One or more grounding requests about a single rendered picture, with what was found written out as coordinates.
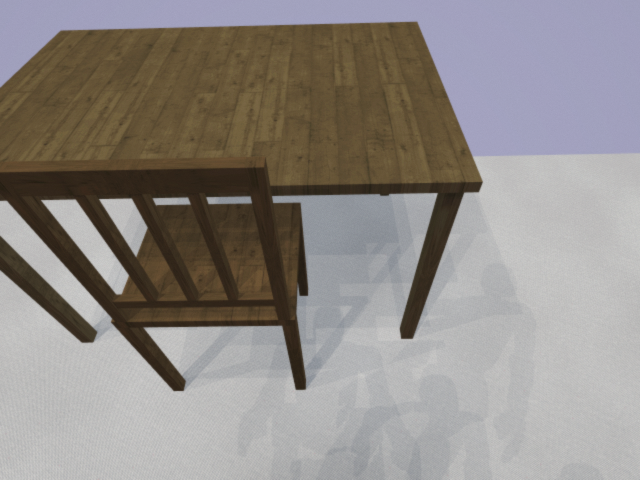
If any table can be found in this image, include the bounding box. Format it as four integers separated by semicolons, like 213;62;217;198
0;22;483;343

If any chair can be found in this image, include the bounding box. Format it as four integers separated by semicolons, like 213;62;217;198
0;157;308;391

